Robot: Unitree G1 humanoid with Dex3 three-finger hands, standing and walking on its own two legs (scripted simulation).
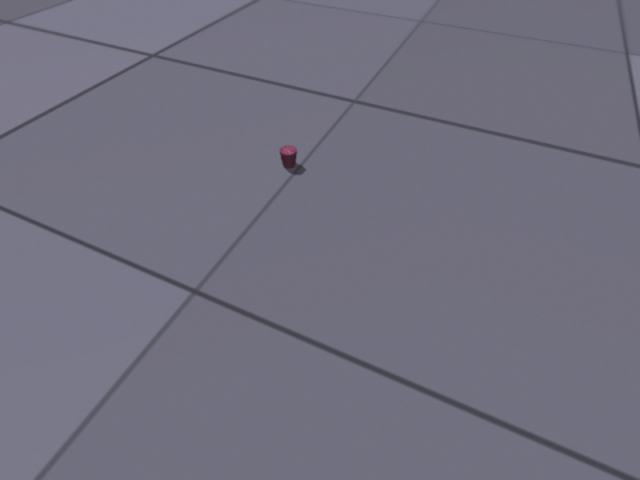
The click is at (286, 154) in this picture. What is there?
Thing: tapered cup
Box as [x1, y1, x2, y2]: [280, 145, 296, 168]
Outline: 287,145 280,148 280,154 283,165 289,168 294,165 296,149 293,146
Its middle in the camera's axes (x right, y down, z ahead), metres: -0.16 -0.45 +2.06
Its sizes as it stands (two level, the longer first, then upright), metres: 0.089 0.089 0.093
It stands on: the floor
